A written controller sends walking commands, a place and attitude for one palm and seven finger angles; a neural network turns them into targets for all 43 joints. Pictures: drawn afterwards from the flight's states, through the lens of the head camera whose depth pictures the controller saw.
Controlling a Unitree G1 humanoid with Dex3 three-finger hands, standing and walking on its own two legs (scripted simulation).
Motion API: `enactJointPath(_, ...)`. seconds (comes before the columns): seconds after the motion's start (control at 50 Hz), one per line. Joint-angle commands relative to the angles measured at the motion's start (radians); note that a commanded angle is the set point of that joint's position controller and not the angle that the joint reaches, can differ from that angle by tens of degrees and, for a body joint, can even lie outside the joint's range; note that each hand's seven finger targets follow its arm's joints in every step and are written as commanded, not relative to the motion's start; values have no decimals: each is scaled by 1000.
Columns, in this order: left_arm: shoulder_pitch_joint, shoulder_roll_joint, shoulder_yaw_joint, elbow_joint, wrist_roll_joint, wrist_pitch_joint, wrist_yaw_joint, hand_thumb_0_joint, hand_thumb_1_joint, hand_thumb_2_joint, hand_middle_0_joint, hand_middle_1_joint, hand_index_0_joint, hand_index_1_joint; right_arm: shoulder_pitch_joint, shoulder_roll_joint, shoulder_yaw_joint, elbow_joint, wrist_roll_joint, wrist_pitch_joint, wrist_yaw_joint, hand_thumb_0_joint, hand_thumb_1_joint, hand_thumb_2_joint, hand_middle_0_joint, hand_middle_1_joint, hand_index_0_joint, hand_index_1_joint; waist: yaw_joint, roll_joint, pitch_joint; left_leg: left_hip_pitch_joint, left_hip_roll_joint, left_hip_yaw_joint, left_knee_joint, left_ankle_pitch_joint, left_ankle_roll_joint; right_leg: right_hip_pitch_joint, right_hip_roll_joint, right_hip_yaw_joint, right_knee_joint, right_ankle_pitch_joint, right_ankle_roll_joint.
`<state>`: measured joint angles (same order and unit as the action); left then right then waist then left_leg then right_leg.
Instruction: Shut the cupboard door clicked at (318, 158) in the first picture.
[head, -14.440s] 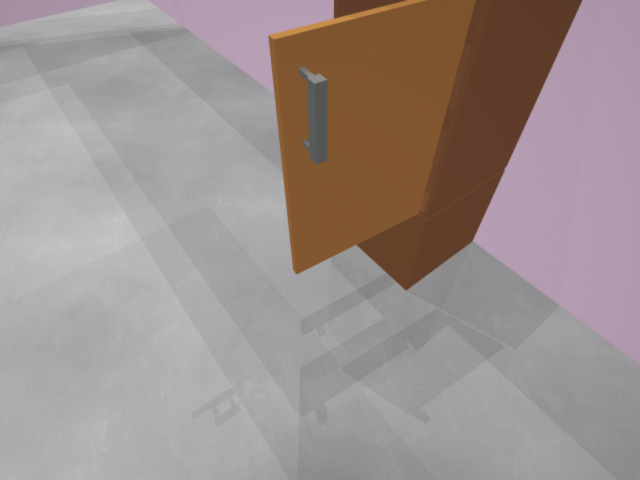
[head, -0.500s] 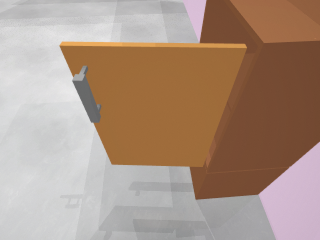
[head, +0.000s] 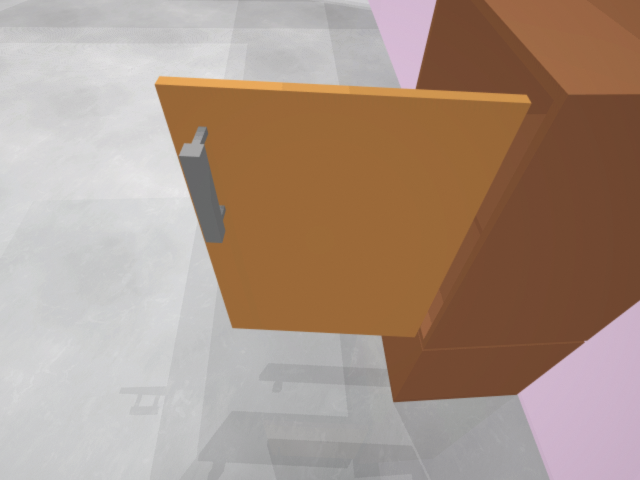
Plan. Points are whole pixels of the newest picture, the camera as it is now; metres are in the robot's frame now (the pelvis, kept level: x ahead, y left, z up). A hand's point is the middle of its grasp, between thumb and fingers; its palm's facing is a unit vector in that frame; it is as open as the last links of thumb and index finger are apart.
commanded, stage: come to a stop and stand still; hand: left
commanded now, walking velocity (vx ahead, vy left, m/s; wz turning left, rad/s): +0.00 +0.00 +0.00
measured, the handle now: (208, 187) +0.44 +0.18 +0.12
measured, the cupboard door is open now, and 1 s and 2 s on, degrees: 84 84 84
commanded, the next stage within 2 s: look again from close up in 0.48 s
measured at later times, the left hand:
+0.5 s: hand out of the picture +0.04 +0.20 -0.18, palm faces +0.00 -0.98 -0.20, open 7.4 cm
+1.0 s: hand out of the picture +0.01 +0.20 -0.17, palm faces +0.00 -0.98 -0.21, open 7.4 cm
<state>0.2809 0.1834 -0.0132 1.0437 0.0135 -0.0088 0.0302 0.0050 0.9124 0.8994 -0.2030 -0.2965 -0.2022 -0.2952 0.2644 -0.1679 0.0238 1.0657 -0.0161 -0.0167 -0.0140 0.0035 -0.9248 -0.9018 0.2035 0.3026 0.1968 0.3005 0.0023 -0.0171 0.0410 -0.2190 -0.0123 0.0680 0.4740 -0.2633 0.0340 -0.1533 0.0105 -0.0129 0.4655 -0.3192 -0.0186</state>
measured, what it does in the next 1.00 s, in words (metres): stands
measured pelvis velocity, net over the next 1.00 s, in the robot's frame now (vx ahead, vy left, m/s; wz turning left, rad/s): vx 0.01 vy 0.02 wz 0.00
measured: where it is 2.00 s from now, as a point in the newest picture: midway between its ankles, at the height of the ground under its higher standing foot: outside the picture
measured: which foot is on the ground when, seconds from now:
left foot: down 0.00-1.00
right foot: down 0.00-1.00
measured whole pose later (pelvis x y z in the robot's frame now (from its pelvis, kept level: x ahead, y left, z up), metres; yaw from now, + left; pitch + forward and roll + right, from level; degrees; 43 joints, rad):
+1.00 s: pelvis +0.01 +0.02 +0.00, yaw +0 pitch -1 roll +0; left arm 0.25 0.20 -0.01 1.11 0.02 -0.01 0.03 0.00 0.91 0.90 -0.20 -0.30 -0.20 -0.30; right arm 0.21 -0.18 0.02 1.14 -0.01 -0.03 -0.02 0.00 -0.91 -0.90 0.20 0.30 0.20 0.30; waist 0.01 -0.03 0.05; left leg -0.15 -0.04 0.08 0.39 -0.23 0.06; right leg -0.10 -0.02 0.00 0.40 -0.30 0.01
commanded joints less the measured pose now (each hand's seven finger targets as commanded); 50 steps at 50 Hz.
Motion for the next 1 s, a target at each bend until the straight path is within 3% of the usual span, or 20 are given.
enactJointPath(0.0,54,106,16,-21,-5,-17,10,0,900,900,-200,-300,-200,-300,29,-121,-25,-27,4,-25,-14,0,-900,-900,200,300,200,300,4,21,-46,54,114,-125,-78,232,19,-13,-98,87,-58,202,-23)
enactJointPath(0.24,51,116,20,13,-3,-17,16,0,900,900,-200,-300,-200,-300,23,-120,-29,20,6,-26,-24,0,-900,-900,200,300,200,300,5,14,-33,95,116,-113,-63,395,20,10,-113,75,-45,346,-17)
enactJointPath(0.5,22,123,21,21,-1,-8,13,0,900,900,-200,-300,-200,-300,-16,-140,-31,20,4,-23,-23,0,-900,-900,200,300,200,300,4,26,-10,109,119,-123,-111,337,20,-9,-115,76,-75,253,-7)
enactJointPath(0.66,16,135,24,21,0,-11,11,0,900,900,-200,-300,-200,-300,-23,-148,-31,23,5,-25,-22,0,-900,-900,200,300,200,300,4,19,-32,118,117,-124,-118,346,19,10,-120,80,-83,274,-7)
enactJointPath(0.98,19,137,21,36,0,-13,8,0,900,900,-200,-300,-200,-300,-27,-148,-28,41,7,-24,-18,0,-900,-900,200,300,200,300,5,10,-7,100,115,-130,-144,277,15,1,-125,85,-112,238,-8)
